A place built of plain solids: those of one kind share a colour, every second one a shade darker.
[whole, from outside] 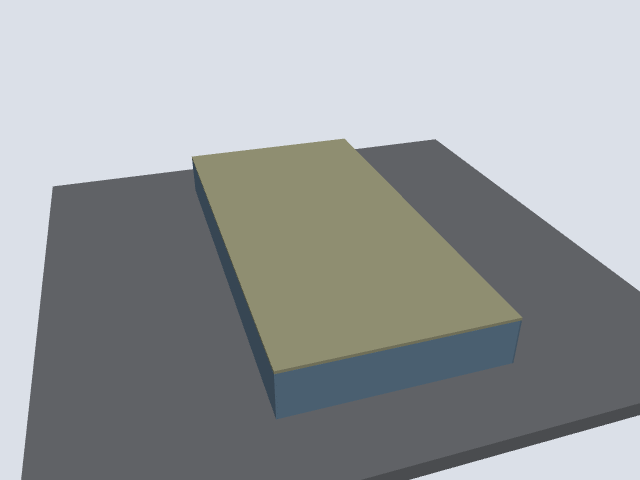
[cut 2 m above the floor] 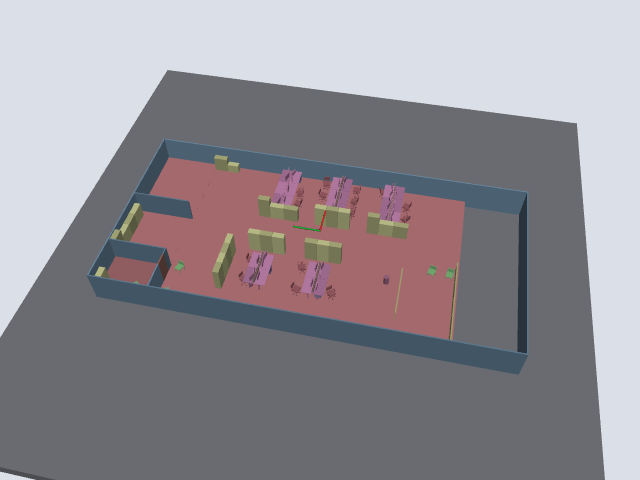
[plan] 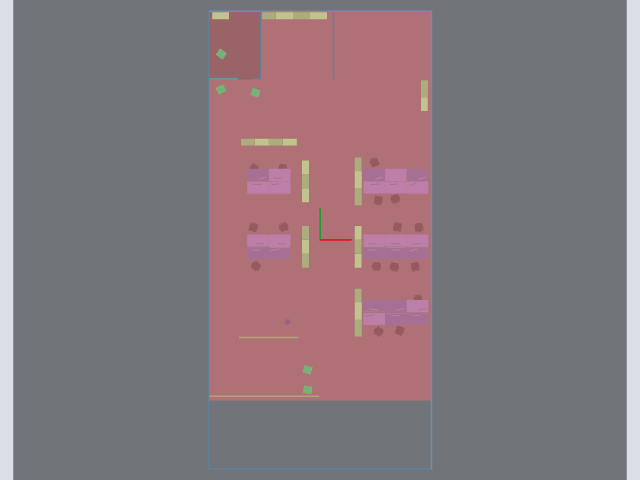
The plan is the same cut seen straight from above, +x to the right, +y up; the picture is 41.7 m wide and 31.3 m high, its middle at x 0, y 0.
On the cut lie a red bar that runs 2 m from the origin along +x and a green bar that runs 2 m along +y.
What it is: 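One storey of an office; an open floor with rows of desks, a band of small rooms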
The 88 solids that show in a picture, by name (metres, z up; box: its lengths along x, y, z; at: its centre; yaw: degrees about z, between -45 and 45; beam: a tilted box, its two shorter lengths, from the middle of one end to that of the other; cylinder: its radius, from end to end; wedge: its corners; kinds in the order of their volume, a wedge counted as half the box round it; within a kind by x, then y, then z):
{
 "floor_1": {"box": [3.29, 4.4, 0.63], "at": [-5.58, 12.66, 0.27]},
 "floor_2": {"box": [4.67, 4.4, 0.63], "at": [-1.5, 12.66, 0.27]},
 "floor_3": {"box": [14.45, 20.92, 0.63], "at": [0.0, 0.0, 0.27]},
 "floor_4": {"box": [6.29, 4.4, 0.63], "at": [4.08, 12.66, 0.27]},
 "roof_1": {"box": [14.65, 29.92, 0.2], "at": [0.0, 0.0, 3.28]},
 "wall_1": {"box": [0.1, 29.92, 3.23], "at": [-7.28, 0.0, 1.57]},
 "wall_2": {"box": [1.87, 0.1, 2.6], "at": [-6.29, 10.51, 1.88]},
 "wall_3": {"box": [0.44, 0.1, 2.6], "at": [-4.15, 10.51, 1.88]},
 "wall_4": {"box": [0.1, 4.4, 2.6], "at": [-3.89, 12.66, 1.88]},
 "wall_5": {"box": [14.45, 0.1, 3.23], "at": [0.0, -14.91, 1.57]},
 "wall_6": {"box": [14.45, 0.1, 3.23], "at": [0.0, 14.91, 1.57]},
 "wall_7": {"box": [0.1, 4.4, 2.6], "at": [0.88, 12.66, 1.88]},
 "wall_8": {"box": [0.1, 29.92, 3.23], "at": [7.28, 0.0, 1.57]},
 "wall_9": {"box": [0.1, 4.4, 3.23], "at": [7.28, 12.66, 1.57]},
 "cabinet_1": {"box": [1.1, 0.46, 1.29], "at": [-6.48, 14.62, 1.23]},
 "cabinet_2": {"box": [0.9, 0.45, 1.92], "at": [-4.7, 6.38, 1.54]},
 "cabinet_3": {"box": [0.9, 0.45, 1.92], "at": [-3.79, 6.38, 1.54]},
 "cabinet_4": {"box": [0.9, 0.45, 1.92], "at": [-3.33, 14.63, 1.54]},
 "cabinet_5": {"box": [0.9, 0.45, 1.92], "at": [-2.88, 6.38, 1.54]},
 "cabinet_6": {"box": [1.1, 0.46, 1.29], "at": [-2.32, 14.62, 1.23]},
 "cabinet_7": {"box": [0.9, 0.45, 1.92], "at": [-1.97, 6.38, 1.54]},
 "cabinet_8": {"box": [1.1, 0.46, 1.29], "at": [-1.21, 14.62, 1.23]},
 "cabinet_9": {"box": [0.45, 0.9, 1.92], "at": [-0.95, -1.36, 1.54]},
 "cabinet_10": {"box": [0.45, 0.9, 1.92], "at": [-0.95, -0.45, 1.54]},
 "cabinet_11": {"box": [0.45, 0.9, 1.92], "at": [-0.95, 0.46, 1.54]},
 "cabinet_12": {"box": [0.45, 0.9, 1.92], "at": [-0.95, 2.92, 1.54]},
 "cabinet_13": {"box": [0.45, 0.9, 1.92], "at": [-0.95, 3.83, 1.54]},
 "cabinet_14": {"box": [0.45, 0.9, 1.92], "at": [-0.95, 4.74, 1.54]},
 "cabinet_15": {"box": [1.1, 0.46, 1.29], "at": [-0.1, 14.62, 1.23]},
 "cabinet_16": {"box": [0.45, 0.9, 1.92], "at": [2.48, -3.62, 1.54]},
 "cabinet_17": {"box": [0.45, 0.9, 1.92], "at": [2.48, -1.36, 1.54]},
 "cabinet_18": {"box": [0.45, 0.9, 1.92], "at": [2.48, -0.45, 1.54]},
 "cabinet_19": {"box": [0.45, 0.9, 1.92], "at": [2.48, 0.46, 1.54]},
 "cabinet_20": {"box": [0.45, 0.9, 1.92], "at": [2.48, 4.94, 1.54]},
 "cabinet_21": {"box": [0.46, 1.1, 1.29], "at": [2.49, -5.74, 1.23]},
 "cabinet_22": {"box": [0.46, 1.1, 1.29], "at": [2.49, -4.63, 1.23]},
 "cabinet_23": {"box": [0.46, 1.1, 1.29], "at": [2.49, 2.82, 1.23]},
 "cabinet_24": {"box": [0.46, 1.1, 1.29], "at": [2.49, 3.93, 1.23]},
 "cabinet_25": {"box": [0.44, 0.9, 0.75], "at": [6.8, 8.86, 0.96]},
 "cabinet_26": {"box": [0.46, 1.1, 1.29], "at": [6.81, 9.87, 1.23]},
 "desk_1": {"box": [1.4, 0.8, 0.032], "at": [-4.04, -0.86, 1.31]},
 "desk_2": {"box": [1.4, 0.8, 0.032], "at": [-4.04, -0.04, 1.31]},
 "desk_3": {"box": [1.4, 0.8, 0.032], "at": [-4.04, 3.42, 1.31]},
 "desk_4": {"box": [1.4, 0.8, 0.032], "at": [-4.04, 4.24, 1.31]},
 "desk_5": {"box": [1.4, 0.8, 0.032], "at": [-2.63, -0.86, 1.31]},
 "desk_6": {"box": [1.4, 0.8, 0.032], "at": [-2.63, -0.04, 1.31]},
 "desk_7": {"box": [1.4, 0.8, 0.032], "at": [-2.63, 3.42, 1.31]},
 "desk_8": {"box": [1.4, 0.8, 0.032], "at": [-2.63, 4.24, 1.31]},
 "desk_9": {"box": [1.4, 0.8, 0.032], "at": [3.54, -5.14, 1.31]},
 "desk_10": {"box": [1.4, 0.8, 0.032], "at": [3.54, -4.32, 1.31]},
 "desk_11": {"box": [1.4, 0.8, 0.032], "at": [3.54, -0.86, 1.31]},
 "desk_12": {"box": [1.4, 0.8, 0.032], "at": [3.54, -0.04, 1.31]},
 "desk_13": {"box": [1.4, 0.8, 0.032], "at": [3.54, 3.42, 1.31]},
 "desk_14": {"box": [1.4, 0.8, 0.032], "at": [3.54, 4.24, 1.31]},
 "desk_15": {"box": [1.4, 0.8, 0.032], "at": [4.95, -5.14, 1.31]},
 "desk_16": {"box": [1.4, 0.8, 0.032], "at": [4.95, -4.32, 1.31]},
 "desk_17": {"box": [1.4, 0.8, 0.032], "at": [4.95, -0.86, 1.31]},
 "desk_18": {"box": [1.4, 0.8, 0.032], "at": [4.95, -0.04, 1.31]},
 "desk_19": {"box": [1.4, 0.8, 0.032], "at": [4.95, 3.42, 1.31]},
 "desk_20": {"box": [1.4, 0.8, 0.032], "at": [4.95, 4.24, 1.31]},
 "desk_21": {"box": [1.4, 0.8, 0.032], "at": [6.36, -5.14, 1.31]},
 "desk_22": {"box": [1.4, 0.8, 0.032], "at": [6.36, -4.32, 1.31]},
 "desk_23": {"box": [1.4, 0.8, 0.032], "at": [6.36, -0.86, 1.31]},
 "desk_24": {"box": [1.4, 0.8, 0.032], "at": [6.36, -0.04, 1.31]},
 "desk_25": {"box": [1.4, 0.8, 0.032], "at": [6.36, 3.42, 1.31]},
 "desk_26": {"box": [1.4, 0.8, 0.032], "at": [6.36, 4.24, 1.31]},
 "officechair_1": {"box": [0.52, 0.5, 0.08], "at": [-4.35, 0.8, 1.05], "yaw": -17.0},
 "officechair_2": {"box": [0.49, 0.49, 0.08], "at": [-4.19, -1.71, 1.06], "yaw": 44.9},
 "officechair_3": {"box": [0.49, 0.49, 0.08], "at": [-2.36, 0.82, 1.07], "yaw": 16.3},
 "officechair_4": {"box": [0.52, 0.5, 0.08], "at": [3.56, 5.05, 1.12], "yaw": 23.6},
 "officechair_5": {"box": [0.49, 0.49, 0.08], "at": [3.68, -1.7, 1.12], "yaw": -0.4},
 "officechair_6": {"box": [0.52, 0.5, 0.08], "at": [3.81, 2.61, 1.07], "yaw": -9.4},
 "officechair_7": {"box": [0.49, 0.49, 0.08], "at": [3.83, -5.94, 1.12], "yaw": -33.1},
 "officechair_8": {"box": [0.49, 0.49, 0.08], "at": [4.85, -1.72, 1.13], "yaw": -8.5},
 "officechair_9": {"box": [0.49, 0.49, 0.08], "at": [4.9, 2.72, 1.11], "yaw": 18.1},
 "officechair_10": {"box": [0.52, 0.5, 0.08], "at": [5.05, 0.82, 1.13], "yaw": -8.9},
 "officechair_11": {"box": [0.52, 0.5, 0.08], "at": [5.2, -5.89, 1.14], "yaw": -18.9},
 "officechair_12": {"box": [0.52, 0.5, 0.08], "at": [6.2, -1.72, 1.12], "yaw": 9.4},
 "officechair_13": {"box": [0.49, 0.49, 0.08], "at": [6.42, 0.8, 1.1], "yaw": 7.6},
 "door_1": {"box": [0.98, 0.1, 2.05], "at": [-4.86, 10.51, 1.61]},
 "bin_1": {"cylinder": 0.19, "from": [-2.11, -5.34, 0.58], "to": [-2.11, -5.34, 1.25]},
 "guard_1": {"box": [7.16, 0.1, 0.05], "at": [-3.62, -10.19, 1.63]},
 "guard_2": {"box": [3.88, 0.1, 0.05], "at": [-3.33, -6.36, 1.63]},
 "visitorchair_1": {"box": [0.55, 0.5, 0.04], "at": [-6.45, 9.81, 1.05], "yaw": 24.2},
 "visitorchair_2": {"box": [0.55, 0.5, 0.04], "at": [-6.43, 12.12, 1.05], "yaw": -35.5},
 "visitorchair_3": {"box": [0.55, 0.5, 0.04], "at": [-4.22, 9.61, 1.05], "yaw": -17.3},
 "visitorchair_4": {"box": [0.55, 0.5, 0.04], "at": [-0.81, -9.77, 1.05], "yaw": -8.6},
 "visitorchair_5": {"box": [0.55, 0.5, 0.04], "at": [-0.81, -8.47, 1.05], "yaw": -16.2}
}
